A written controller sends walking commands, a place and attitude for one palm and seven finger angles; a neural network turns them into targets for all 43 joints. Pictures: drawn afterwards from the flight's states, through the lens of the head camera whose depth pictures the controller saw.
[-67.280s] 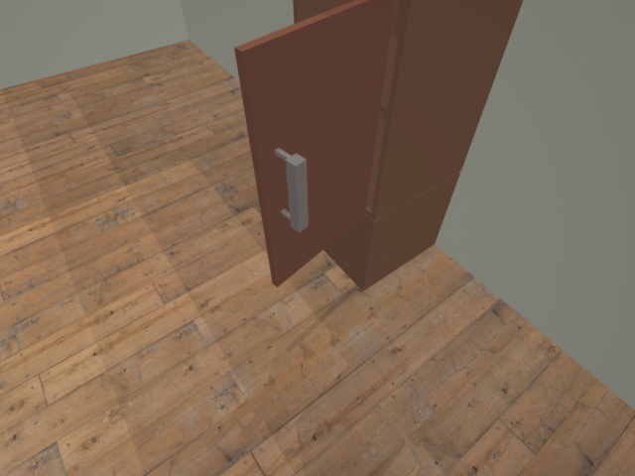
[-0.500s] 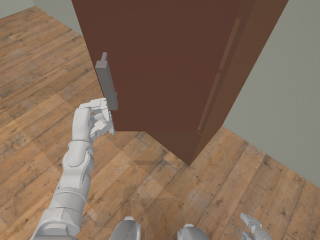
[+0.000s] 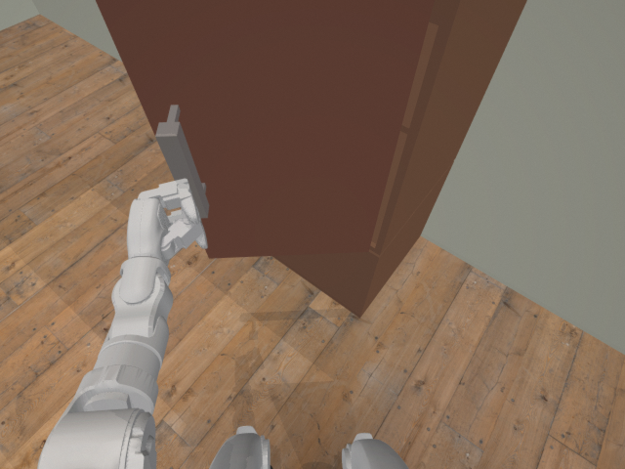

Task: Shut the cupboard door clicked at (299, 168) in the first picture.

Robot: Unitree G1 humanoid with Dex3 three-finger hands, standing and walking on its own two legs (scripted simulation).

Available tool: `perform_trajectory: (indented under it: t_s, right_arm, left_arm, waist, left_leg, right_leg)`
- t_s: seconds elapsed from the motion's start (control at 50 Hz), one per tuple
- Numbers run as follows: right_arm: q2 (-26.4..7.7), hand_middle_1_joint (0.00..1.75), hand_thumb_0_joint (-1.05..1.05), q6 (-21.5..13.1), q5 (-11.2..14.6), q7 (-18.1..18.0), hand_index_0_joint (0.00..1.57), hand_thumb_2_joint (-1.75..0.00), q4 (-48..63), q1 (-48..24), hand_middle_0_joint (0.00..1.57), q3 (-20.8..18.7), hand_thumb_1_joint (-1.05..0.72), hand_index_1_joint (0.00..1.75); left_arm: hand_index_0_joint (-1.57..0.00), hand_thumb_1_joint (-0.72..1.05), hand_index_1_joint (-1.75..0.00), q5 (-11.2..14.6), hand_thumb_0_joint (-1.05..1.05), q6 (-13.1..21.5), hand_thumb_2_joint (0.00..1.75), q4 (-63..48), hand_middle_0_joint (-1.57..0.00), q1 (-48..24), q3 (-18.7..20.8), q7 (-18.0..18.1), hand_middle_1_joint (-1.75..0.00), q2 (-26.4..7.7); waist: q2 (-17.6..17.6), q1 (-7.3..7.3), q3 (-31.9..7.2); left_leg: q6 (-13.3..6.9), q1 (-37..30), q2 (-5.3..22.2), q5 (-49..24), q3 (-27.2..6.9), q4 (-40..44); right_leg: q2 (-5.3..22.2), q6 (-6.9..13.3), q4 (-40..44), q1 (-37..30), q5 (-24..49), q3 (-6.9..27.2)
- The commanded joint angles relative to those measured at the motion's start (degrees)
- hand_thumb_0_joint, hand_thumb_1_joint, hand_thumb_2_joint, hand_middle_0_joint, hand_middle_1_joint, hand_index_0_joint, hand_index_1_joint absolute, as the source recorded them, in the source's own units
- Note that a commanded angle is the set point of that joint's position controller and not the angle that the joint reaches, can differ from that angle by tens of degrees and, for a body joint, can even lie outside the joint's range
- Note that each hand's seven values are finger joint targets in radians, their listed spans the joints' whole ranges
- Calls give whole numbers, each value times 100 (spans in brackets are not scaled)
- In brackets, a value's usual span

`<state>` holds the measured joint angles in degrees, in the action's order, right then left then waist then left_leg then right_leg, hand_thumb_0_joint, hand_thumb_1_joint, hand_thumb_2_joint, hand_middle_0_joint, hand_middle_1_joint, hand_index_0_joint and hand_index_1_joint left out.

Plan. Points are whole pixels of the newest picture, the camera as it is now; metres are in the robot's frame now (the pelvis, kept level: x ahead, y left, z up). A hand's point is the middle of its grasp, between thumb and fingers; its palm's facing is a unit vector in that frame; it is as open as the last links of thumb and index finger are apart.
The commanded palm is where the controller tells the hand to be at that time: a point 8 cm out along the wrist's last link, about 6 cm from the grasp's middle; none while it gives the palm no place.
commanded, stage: bring the fist close to the handle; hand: left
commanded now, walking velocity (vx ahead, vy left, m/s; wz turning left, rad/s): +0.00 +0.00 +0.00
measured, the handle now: (188, 165) +0.53 +0.17 +0.05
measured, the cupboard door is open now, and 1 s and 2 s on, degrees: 41 31 19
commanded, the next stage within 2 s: push the door shut along its arc in 0.08 s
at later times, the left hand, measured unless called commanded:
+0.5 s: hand (206, 197) +0.46 +0.14 +0.06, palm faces -0.04 -1.00 -0.05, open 3.1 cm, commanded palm +0.45 +0.18 +0.06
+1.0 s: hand (217, 174) +0.50 +0.13 +0.06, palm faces -0.15 -0.99 -0.05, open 3.2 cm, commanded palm +0.51 +0.15 +0.06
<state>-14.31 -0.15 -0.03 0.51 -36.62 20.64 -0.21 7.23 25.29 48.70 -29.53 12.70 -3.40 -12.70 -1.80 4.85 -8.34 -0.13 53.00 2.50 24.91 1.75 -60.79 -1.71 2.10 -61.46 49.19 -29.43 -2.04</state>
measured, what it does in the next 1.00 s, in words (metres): stands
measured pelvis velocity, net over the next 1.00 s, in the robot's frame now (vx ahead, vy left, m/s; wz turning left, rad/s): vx -0.02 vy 0.01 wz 0.01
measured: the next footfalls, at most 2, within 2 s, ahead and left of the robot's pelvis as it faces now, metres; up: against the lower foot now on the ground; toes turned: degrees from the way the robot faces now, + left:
none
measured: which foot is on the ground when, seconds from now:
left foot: down 0.00-1.00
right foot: down 0.00-1.00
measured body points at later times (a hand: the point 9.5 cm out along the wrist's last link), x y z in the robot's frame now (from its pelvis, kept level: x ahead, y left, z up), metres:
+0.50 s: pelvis -0.01 +0.01 -0.01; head +0.09 +0.01 +0.43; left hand +0.46 +0.19 +0.07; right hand +0.06 -0.25 -0.13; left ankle +0.04 +0.12 -0.66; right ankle +0.00 -0.10 -0.66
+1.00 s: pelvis -0.02 +0.01 -0.03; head +0.11 +0.03 +0.40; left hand +0.50 +0.18 +0.06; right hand -0.01 -0.26 -0.14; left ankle +0.04 +0.12 -0.66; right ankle +0.00 -0.10 -0.66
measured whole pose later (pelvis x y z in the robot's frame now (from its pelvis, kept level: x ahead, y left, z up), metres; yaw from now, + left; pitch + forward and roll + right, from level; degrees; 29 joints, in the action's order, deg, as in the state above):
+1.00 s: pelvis -0.02 +0.01 -0.03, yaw +1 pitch +23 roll -3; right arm -15.7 -1.4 -0.7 0.7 -39.5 21.6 0.7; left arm 5.1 23.2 71.0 -59.0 11.6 -11.5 -23.3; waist -2.7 10.6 -7.7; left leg -0.9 67.1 2.2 25.3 -1.2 -68.9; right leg -1.5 1.7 -67.2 61.1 -29.7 -4.9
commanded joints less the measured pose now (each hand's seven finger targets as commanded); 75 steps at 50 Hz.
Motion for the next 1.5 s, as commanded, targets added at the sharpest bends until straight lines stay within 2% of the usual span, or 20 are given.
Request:
perform_trajectory:
  t_s: [0.0, 0.1, 0.16, 0.18, 0.3, 0.42, 0.58, 0.62, 0.72, 0.76, 0.86, 0.92, 1.0, 1.06, 1.2, 1.28, 1.36, 1.42, 1.46, 1.48]
  right_arm:
    - [-759, 30, 0, -302, -3, -88, 20, -90, 574, 146, 20, -330, -90, 30]
    - [-797, 30, 0, -319, -17, -74, 20, -90, 421, 183, 20, -347, -90, 30]
    - [-812, 30, 0, -244, -13, -58, 20, -90, 460, 132, 20, -326, -90, 30]
    - [-807, 30, 0, -231, -6, -51, 20, -90, 497, 114, 20, -312, -90, 30]
    - [-848, 30, 0, -220, -40, -126, 20, -90, 458, 181, 20, -276, -90, 30]
    - [-890, 30, 0, -202, -38, -78, 20, -90, 339, 314, 20, -273, -90, 30]
    - [-992, 30, 0, -138, -21, -98, 20, -90, 235, 605, 20, -304, -90, 30]
    - [-996, 30, 0, -165, -44, -82, 20, -90, 198, 665, 20, -318, -90, 30]
    - [-1052, 30, 0, -168, -57, -50, 20, -90, 105, 783, 20, -316, -90, 30]
    - [-1085, 30, 0, -169, -56, -62, 20, -90, 78, 838, 20, -310, -90, 30]
    - [-1121, 30, 0, -235, -78, -33, 20, -90, 13, 940, 20, -310, -90, 30]
    - [-1156, 30, 0, -245, -80, -49, 20, -90, -28, 999, 20, -291, -90, 30]
    - [-1156, 30, 0, -291, -102, -24, 20, -90, -46, 1076, 20, -270, -90, 30]
    - [-1214, 30, 0, -310, -88, -34, 20, -90, -73, 1086, 20, -238, -90, 30]
    - [-1221, 30, 0, -404, -134, -36, 20, -90, -130, 1235, 20, -211, -90, 30]
    - [-1245, 30, 0, -397, -145, -38, 20, -90, -123, 1320, 20, -174, -90, 30]
    - [-1253, 30, 0, -377, -185, -15, 20, -90, -37, 1462, 20, -109, -90, 30]
    - [-1233, 30, 0, -338, -216, 49, 20, -90, 14, 1530, 20, -122, -90, 30]
    - [-1254, 30, 0, -275, -229, 62, 20, -90, 63, 1601, 20, -132, -90, 30]
    - [-1249, 30, 0, -240, -219, 69, 20, -90, 86, 1613, 20, -133, -90, 30]
  left_arm:
    - [-130, 90, -150, 159, 0, 754, 90, -1602, -130, -2578, -60, -63, -150, -793]
    - [-130, 90, -150, 7, 0, 758, 90, -996, -130, -2655, -301, -99, -150, -614]
    - [-130, 90, -150, -16, 0, 582, 90, -678, -130, -2478, -125, -57, -150, -772]
    - [-130, 90, -150, -9, 0, 540, 90, -677, -130, -2549, -176, -55, -150, -727]
    - [-130, 90, -150, -79, 0, 735, 90, -638, -130, -3835, 180, -29, -150, -1356]
    - [-130, 90, -150, -159, 0, 663, 90, 237, -130, -3848, 14, -374, -150, -1251]
    - [-130, 90, -150, -67, 0, 314, 90, 646, -130, -4833, -108, -679, -150, -1246]
    - [-130, 90, -150, -72, 0, 356, 90, 528, -130, -5054, -219, -735, -150, -1148]
    - [-130, 90, -150, -128, 0, 330, 90, 656, -130, -5499, -310, -863, -150, -1220]
    - [-130, 90, -150, -147, 0, 290, 90, 728, -130, -5707, -209, -887, -150, -1441]
    - [-130, 90, -150, -199, 0, 259, 90, 731, -130, -6145, -337, -909, -150, -1395]
    - [-130, 90, -150, -233, 0, 211, 90, 789, -130, -6464, -199, -935, -150, -1682]
    - [-130, 90, -150, -255, 0, 160, 90, 895, -130, -6723, -329, -999, -150, -1567]
    - [-130, 90, -150, -297, 0, 78, 90, 1123, -130, -6914, -145, -1041, -150, -1930]
    - [-130, 90, -150, -367, 0, -88, 90, 1245, -130, -7528, -332, -1154, -150, -1781]
    - [-130, 90, -150, -416, 0, -313, 90, 1493, -130, -7609, -21, -1205, -150, -2220]
    - [-130, 90, -150, -580, 0, -414, 90, 1545, -130, -7755, 482, -1144, -150, -2955]
    - [-130, 90, -150, -711, 0, -434, 90, 1602, -130, -7487, 504, -1162, -150, -2945]
    - [-130, 90, -150, -768, 0, -506, 90, 1603, -130, -7391, 667, -1191, -150, -3180]
    - [-130, 90, -150, -812, 0, -589, 90, 1753, -130, -7270, 594, -1227, -150, -3103]
  waist:
    - [140, 132, -2037]
    - [-63, 203, -1910]
    - [-89, 81, -1993]
    - [-84, 93, -1962]
    - [36, 293, -2147]
    - [-193, 360, -2329]
    - [-28, 718, -2178]
    - [-284, 730, -2483]
    - [-492, 865, -2528]
    - [-437, 915, -2442]
    - [-768, 1011, -2636]
    - [-703, 1106, -2743]
    - [-848, 1197, -2677]
    - [-767, 1257, -2566]
    - [-1096, 1477, -2714]
    - [-1031, 1450, -2954]
    - [-1095, 1371, -3157]
    - [-1240, 1304, -3331]
    - [-1076, 1296, -3380]
    - [-949, 1323, -3294]
  left_leg:
    - [-196, -1461, -230, -1087, -162, 512]
    - [-173, -1640, -215, -904, -275, 502]
    - [-137, -1605, -206, -850, -286, 575]
    - [-142, -1587, -221, -814, -281, 590]
    - [-187, -1457, -213, -909, -351, 413]
    - [-146, -1545, -189, -1147, -405, 286]
    - [-197, -1393, -145, -958, -540, 158]
    - [-196, -1613, -152, -1178, -563, 76]
    - [-187, -1723, -117, -1106, -679, 20]
    - [-197, -1546, -109, -932, -687, 3]
    - [-180, -1787, -91, -918, -786, -32]
    - [-208, -1688, -74, -1013, -797, -121]
    - [-202, -1731, -74, -943, -850, -140]
    - [-215, -1442, -57, -704, -836, -204]
    - [-231, -1566, -35, -822, -944, -365]
    - [-248, -1319, -36, -1058, -887, -535]
    - [-270, -1032, -24, -1386, -839, -688]
    - [-239, -1220, -2, -1787, -842, -745]
    - [-261, -1051, -3, -1869, -792, -786]
    - [-270, -909, -19, -1786, -752, -783]
  right_leg:
    - [15, -170, 1040, -886, 1949, 323]
    - [9, -137, 1001, -358, 1568, 221]
    - [25, -121, 993, -382, 1452, 190]
    - [23, -120, 1015, -405, 1420, 193]
    - [11, -136, 857, -385, 1551, 251]
    - [0, -106, 699, -62, 1670, 194]
    - [-24, -104, 719, 399, 1334, 143]
    - [-24, -88, 637, 511, 1453, 139]
    - [-39, -54, 593, 874, 1224, 84]
    - [-46, -55, 601, 865, 1088, 104]
    - [-57, -22, 538, 1184, 976, 48]
    - [-69, -29, 494, 1180, 1036, 65]
    - [-88, -5, 463, 1387, 936, 19]
    - [-94, -14, 466, 1450, 776, 52]
    - [-122, 17, 302, 1878, 779, -16]
    - [-144, 17, 210, 1742, 914, -14]
    - [-165, 9, 61, 1553, 1116, 5]
    - [-184, 12, -21, 1605, 1353, -36]
    - [-199, -10, -27, 1389, 1525, -19]
    - [-205, -22, 0, 1323, 1531, -19]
